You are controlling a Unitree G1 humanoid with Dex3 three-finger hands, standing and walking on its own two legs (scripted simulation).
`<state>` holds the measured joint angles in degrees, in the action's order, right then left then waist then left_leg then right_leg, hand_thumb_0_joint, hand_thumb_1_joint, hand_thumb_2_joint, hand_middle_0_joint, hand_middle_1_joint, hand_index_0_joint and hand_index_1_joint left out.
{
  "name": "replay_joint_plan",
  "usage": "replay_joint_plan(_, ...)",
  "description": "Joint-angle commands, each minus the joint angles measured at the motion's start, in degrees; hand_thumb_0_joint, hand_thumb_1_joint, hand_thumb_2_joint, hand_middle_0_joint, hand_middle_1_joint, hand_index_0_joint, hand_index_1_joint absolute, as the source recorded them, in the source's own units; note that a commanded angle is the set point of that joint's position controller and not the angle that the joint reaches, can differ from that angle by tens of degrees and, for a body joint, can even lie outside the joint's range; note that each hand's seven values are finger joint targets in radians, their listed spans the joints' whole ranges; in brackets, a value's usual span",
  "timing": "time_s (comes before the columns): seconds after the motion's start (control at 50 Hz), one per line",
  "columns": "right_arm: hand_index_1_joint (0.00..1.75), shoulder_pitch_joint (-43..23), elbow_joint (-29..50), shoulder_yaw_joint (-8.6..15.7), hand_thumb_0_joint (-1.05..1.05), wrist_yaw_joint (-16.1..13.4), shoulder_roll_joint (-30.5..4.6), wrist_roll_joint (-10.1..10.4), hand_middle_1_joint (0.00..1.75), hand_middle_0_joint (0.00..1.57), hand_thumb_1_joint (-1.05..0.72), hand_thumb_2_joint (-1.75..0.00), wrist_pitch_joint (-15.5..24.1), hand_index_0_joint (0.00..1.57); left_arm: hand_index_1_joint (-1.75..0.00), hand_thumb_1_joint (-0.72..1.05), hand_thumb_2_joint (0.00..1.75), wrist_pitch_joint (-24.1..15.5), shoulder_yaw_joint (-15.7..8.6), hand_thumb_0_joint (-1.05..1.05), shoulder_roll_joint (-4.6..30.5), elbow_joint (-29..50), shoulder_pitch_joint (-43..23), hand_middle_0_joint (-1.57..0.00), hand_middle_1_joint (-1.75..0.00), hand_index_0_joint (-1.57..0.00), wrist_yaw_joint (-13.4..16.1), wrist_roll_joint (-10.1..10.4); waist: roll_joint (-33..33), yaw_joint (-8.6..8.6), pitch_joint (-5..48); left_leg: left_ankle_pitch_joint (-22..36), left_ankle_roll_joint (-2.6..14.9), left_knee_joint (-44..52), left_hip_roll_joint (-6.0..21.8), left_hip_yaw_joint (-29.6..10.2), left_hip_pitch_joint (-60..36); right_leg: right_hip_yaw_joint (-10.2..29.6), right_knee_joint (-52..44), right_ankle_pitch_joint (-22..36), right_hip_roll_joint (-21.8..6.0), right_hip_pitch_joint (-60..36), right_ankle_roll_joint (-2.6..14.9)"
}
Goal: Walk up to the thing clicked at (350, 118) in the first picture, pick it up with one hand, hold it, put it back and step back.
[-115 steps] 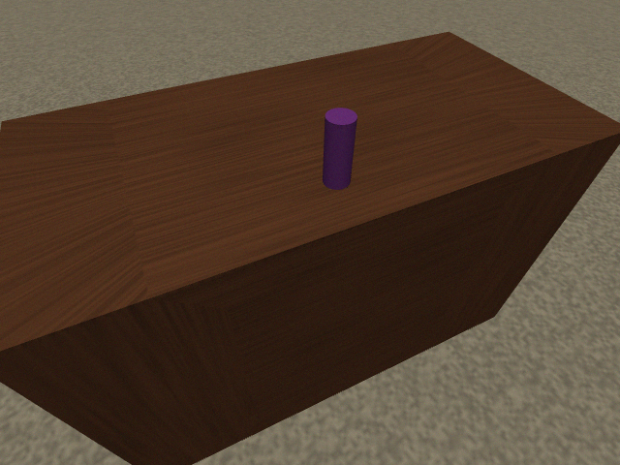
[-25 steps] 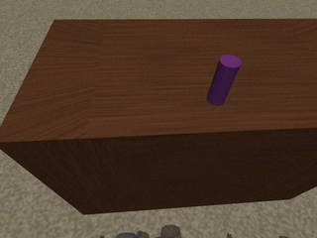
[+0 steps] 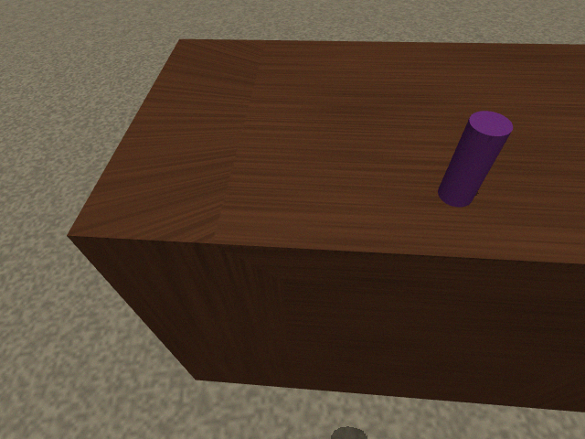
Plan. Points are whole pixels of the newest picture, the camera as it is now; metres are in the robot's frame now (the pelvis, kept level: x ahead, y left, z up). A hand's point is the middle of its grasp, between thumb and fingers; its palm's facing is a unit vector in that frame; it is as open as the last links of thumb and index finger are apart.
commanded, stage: walk up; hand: right
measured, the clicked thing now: (471, 162) +0.48 -0.21 +0.12
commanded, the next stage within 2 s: stand in 1.22 s
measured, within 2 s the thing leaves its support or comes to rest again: neither
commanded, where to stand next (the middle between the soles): +0.06 +0.01 m, yaw -1 degrees
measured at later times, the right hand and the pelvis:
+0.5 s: hand out of the picture +0.12 -0.24 -0.12, palm faces -0.07 +0.94 -0.33, open 7.4 cm; pelvis +0.00 +0.00 +0.02, yaw +2 degrees
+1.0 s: hand out of the picture +0.09 -0.25 -0.12, palm faces -0.04 +0.94 -0.34, open 7.4 cm; pelvis +0.01 +0.00 +0.03, yaw +2 degrees
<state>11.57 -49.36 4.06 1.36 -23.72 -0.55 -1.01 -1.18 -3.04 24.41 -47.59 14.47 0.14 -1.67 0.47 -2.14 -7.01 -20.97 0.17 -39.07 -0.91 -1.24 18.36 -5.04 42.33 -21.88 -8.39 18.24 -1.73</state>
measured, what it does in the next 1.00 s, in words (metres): stands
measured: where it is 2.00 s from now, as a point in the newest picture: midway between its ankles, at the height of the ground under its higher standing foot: outside the picture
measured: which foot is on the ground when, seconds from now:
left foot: down 0.00-1.00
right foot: down 0.00-1.00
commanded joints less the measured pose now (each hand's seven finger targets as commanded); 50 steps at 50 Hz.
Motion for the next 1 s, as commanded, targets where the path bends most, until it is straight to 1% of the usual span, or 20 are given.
replay_joint_plan(0.0, 0.3, 1.2, 3.3, 3.6, 0.0, -2.0, -16.6, -1.3, 0.3, 0.2, -0.9, -0.9, 3.7, 0.2, -0.3, 0.9, 0.9, 0.6, -1.2, 0.0, 5.7, 4.5, -2.1, -0.2, -0.3, -0.2, 0.3, 1.9, 12.0, 2.07, 10.7, 8.3, 9.43, 18.9, 17.5, -29.2, -11.4, 3.0, 7.7, -9.8, 5.8, 11.2, 2.68)
replay_joint_plan(0.02, 0.3, 0.8, 2.8, 4.1, 0.0, -1.9, -18.7, -0.5, 0.3, 0.2, -0.9, -0.9, 3.6, 0.2, -0.3, 0.9, 0.9, 1.0, -2.7, 0.0, 11.1, 2.9, -4.8, -0.2, -0.3, -0.2, 1.2, 1.4, 9.2, 3.87, 8.3, 4.7, 15.7, 19.3, 20.4, -32.2, -3.1, 8.4, 11.8, -16.1, 3.9, 5.8, 2.97)
replay_joint_plan(0.04, 0.3, -1.1, 2.7, 3.0, 0.0, -2.1, -15.3, -0.3, 0.3, 0.2, -0.9, -0.9, 3.8, 0.2, -0.3, 0.9, 0.9, 1.0, -2.5, 0.0, 11.1, 2.3, -4.4, -0.2, -0.3, -0.2, 0.9, 1.6, 4.8, 2.08, 6.9, 11.3, 14.71, 16.4, 17.4, -24.9, -4.7, 8.9, 11.8, -13.8, 3.4, 6.2, 3.07)
replay_joint_plan(0.06, 0.3, -2.7, 2.7, 1.8, 0.0, -2.3, -13.2, -0.2, 0.3, 0.2, -0.9, -0.9, 3.8, 0.2, -0.3, 0.9, 0.9, 0.7, -2.1, 0.0, 9.6, 0.9, -2.7, -0.2, -0.3, -0.2, 0.9, 2.0, 6.1, 1.15, 7.6, 17.8, 12.99, 13.9, 15.0, -20.3, -6.1, 8.8, 9.8, -12.3, 3.6, 6.0, 3.19)
replay_joint_plan(0.08, 0.3, -3.3, 2.4, 1.5, 0.0, -2.5, -12.8, -0.4, 0.3, 0.2, -0.9, -0.9, 3.9, 0.2, -0.3, 0.9, 0.9, 0.4, -2.1, 0.0, 9.6, -0.3, -1.4, -0.2, -0.3, -0.2, 0.9, 2.3, 8.4, 0.77, 7.5, 22.3, 11.16, 12.5, 13.9, -17.6, -6.2, 7.7, 5.5, -9.5, 3.2, 4.7, 3.07)
replay_joint_plan(0.12, 0.3, -5.6, 1.5, 1.0, 0.0, -2.3, -12.8, 0.1, 0.3, 0.2, -0.9, -0.9, 3.5, 0.2, -0.3, 0.9, 0.9, -0.1, -2.1, 0.0, 9.2, -2.7, 0.7, -0.2, -0.3, -0.2, 0.7, 1.9, 9.8, -0.42, 8.4, 24.3, 9.05, 10.2, 11.8, -13.2, -1.9, 4.3, -4.7, -2.8, 5.1, -4.4, 3.12)
replay_joint_plan(0.14, 0.3, -6.0, 1.5, 0.5, 0.0, -2.1, -12.1, 0.2, 0.3, 0.2, -0.9, -0.9, 3.2, 0.2, -0.3, 0.9, 0.9, -0.3, -2.0, 0.0, 8.9, -3.5, 0.6, -0.2, -0.3, -0.2, 0.7, 1.5, 8.4, -0.75, 8.5, 22.1, 7.36, 9.0, 10.2, -11.4, 0.2, 3.6, -10.4, 3.0, 6.1, -8.4, 3.21)
replay_joint_plan(0.16, 0.3, -6.0, 1.2, 0.1, 0.0, -2.1, -11.0, 0.5, 0.3, 0.2, -0.9, -0.9, 2.8, 0.2, -0.3, 0.9, 0.9, -0.4, -2.1, 0.0, 9.6, -4.0, 0.0, -0.2, -0.3, -0.2, 0.8, 1.0, 6.5, -0.68, 7.8, 19.0, 5.62, 8.6, 9.6, -11.1, 2.8, 4.9, -13.5, 7.8, 5.8, -11.3, 3.73)
replay_joint_plan(0.18, 0.3, -5.1, 0.9, -0.4, 0.0, -2.0, -9.4, 0.9, 0.3, 0.2, -0.9, -0.9, 2.7, 0.2, -0.3, 0.9, 0.9, -0.7, -2.2, 0.0, 11.5, -3.7, -1.7, -0.2, -0.3, -0.2, 0.8, 0.6, 2.5, 0.18, 7.9, 13.6, 3.48, 8.0, 7.6, -9.9, 4.6, 10.9, -15.6, 10.9, 2.1, -12.4, 5.1)
replay_joint_plan(0.2, 0.3, -4.1, -0.3, -0.5, 0.0, -1.9, -9.3, 1.0, 0.3, 0.2, -0.9, -0.9, 2.6, 0.2, -0.3, 0.9, 0.9, -0.7, -2.0, 0.0, 12.8, -3.4, -5.0, -0.2, -0.3, -0.2, 0.5, 0.7, 0.2, 1.9, 7.7, 4.2, 2.33, 9.2, 4.3, -7.4, 0.8, 14.5, -17.2, 6.4, -1.3, -7.1, 7.23)
replay_joint_plan(0.22, 0.3, -3.1, -1.9, -0.4, 0.0, -2.0, -9.3, 0.7, 0.3, 0.2, -0.9, -0.9, 2.5, 0.2, -0.3, 0.9, 0.9, -0.6, -1.7, 0.0, 12.8, -3.2, -7.9, -0.2, -0.3, -0.2, 0.1, 0.8, -1.0, 3.12, 6.6, -0.6, 2.03, 10.9, 4.0, -7.4, -2.9, 15.0, -17.2, 3.3, -2.3, -3.0, 7.64)
replay_joint_plan(0.24, 0.3, -4.1, -2.7, -0.3, 0.0, -1.9, -10.0, 0.3, 0.3, 0.2, -0.9, -0.9, 2.7, 0.2, -0.3, 0.9, 0.9, -0.5, -1.1, 0.0, 11.3, -3.6, -8.8, -0.2, -0.3, -0.2, -0.1, 1.1, 0.8, 3.03, 6.0, -1.6, 2.33, 13.3, 4.8, -8.7, -3.8, 12.7, -17.0, 2.4, -0.7, -1.8, 6.46)
replay_joint_plan(0.26, 0.3, -6.0, -3.0, -0.3, 0.0, -1.7, -10.4, 0.4, 0.3, 0.2, -0.9, -0.9, 2.9, 0.2, -0.3, 0.9, 0.9, -0.6, -0.7, 0.0, 10.2, -4.6, -8.6, -0.2, -0.3, -0.2, -0.2, 1.4, 1.8, 1.95, 5.1, 0.2, 2.61, 14.5, 5.8, -9.9, -2.8, 10.4, -16.7, 2.6, 1.4, -3.0, 5.34)
replay_joint_plan(0.28, 0.3, -7.4, -3.3, -0.5, 0.0, -1.6, -10.3, 0.3, 0.3, 0.2, -0.9, -0.9, 3.0, 0.2, -0.3, 0.9, 0.9, -0.7, -0.5, 0.0, 9.9, -5.7, -7.8, -0.2, -0.3, -0.2, -0.2, 1.4, 1.1, 1.43, 5.1, 2.1, 3.16, 14.6, 6.5, -10.0, -2.9, 9.5, -17.6, 3.6, 2.0, -3.6, 5.06)
replay_joint_plan(0.32, 0.3, -6.9, -4.6, -1.3, 0.0, -1.5, -9.4, 0.4, 0.3, 0.2, -0.9, -0.9, 3.4, 0.2, -0.3, 0.9, 0.9, -1.1, -0.6, 0.0, 9.9, -7.0, -8.4, -0.2, -0.3, -0.2, -0.2, 1.4, -0.9, 1.54, 6.5, 9.0, 2.9, 14.3, 6.2, -8.5, -3.5, 10.0, -19.3, 8.5, 1.5, -7.1, 4.93)
replay_joint_plan(0.36, 0.3, -6.7, -6.1, -1.4, 0.0, -1.5, -9.4, 0.6, 0.3, 0.2, -0.9, -0.9, 3.5, 0.2, -0.3, 0.9, 0.9, -1.2, -0.5, 0.0, 9.7, -8.1, -9.5, -0.2, -0.3, -0.2, -0.2, 1.6, 0.1, 1.87, 7.5, 12.5, 2.16, 15.2, 6.0, -7.8, -4.6, 9.5, -19.5, 12.2, 1.1, -9.1, 4.71)
replay_joint_plan(0.46, 0.3, -8.8, -8.3, -1.5, 0.0, -1.6, -9.3, 0.5, 0.3, 0.2, -0.9, -0.9, 3.5, 0.2, -0.3, 0.9, 0.9, -0.9, -0.1, 0.0, 8.6, -10.5, -10.9, -0.2, -0.3, -0.2, -0.3, 1.8, 1.1, 1.49, 7.7, 12.9, 1.72, 19.0, 6.6, -7.8, -6.3, 8.4, -21.9, 11.7, 1.4, -10.5, 3.77)
replay_joint_plan(0.58, 0.3, -9.7, -10.2, -1.8, 0.0, -1.7, -8.5, 0.5, 0.3, 0.2, -0.9, -0.9, 3.2, 0.2, -0.3, 0.9, 0.9, -1.0, -0.1, 0.0, 8.4, -12.7, -12.5, -0.2, -0.3, -0.2, -0.2, 1.7, -0.1, 1.63, 9.2, 18.1, 1.13, 19.3, 6.5, -6.5, -9.0, 8.2, -24.1, 15.5, 0.8, -12.5, 3.29)
replay_joint_plan(0.82, 0.3, -10.1, -12.2, -1.6, 0.0, -1.8, -8.5, 0.2, 0.3, 0.2, -0.9, -0.9, 3.1, 0.2, -0.3, 0.9, 0.9, -0.4, -0.3, 0.0, 8.0, -14.7, -13.4, -0.2, -0.3, -0.2, -0.3, 1.3, 0.2, 1.79, 8.2, 16.3, 0.77, 22.1, 6.9, -6.3, -8.9, 7.7, -26.2, 13.2, 1.1, -13.2, 2.77)
replay_joint_plan(0.98, 0.3, -8.9, -12.8, -1.6, 0.0, -1.9, -8.5, 0.1, 0.3, 0.2, -0.9, -0.9, 2.8, 0.2, -0.3, 0.9, 0.9, -0.4, -0.6, 0.0, 8.1, -14.7, -14.2, -0.2, -0.3, -0.2, -0.2, 1.2, -0.2, 2.04, 8.1, 16.8, 0.59, 22.3, 6.7, -5.9, -8.8, 7.8, -26.7, 14.2, 0.9, -13.8, 2.63)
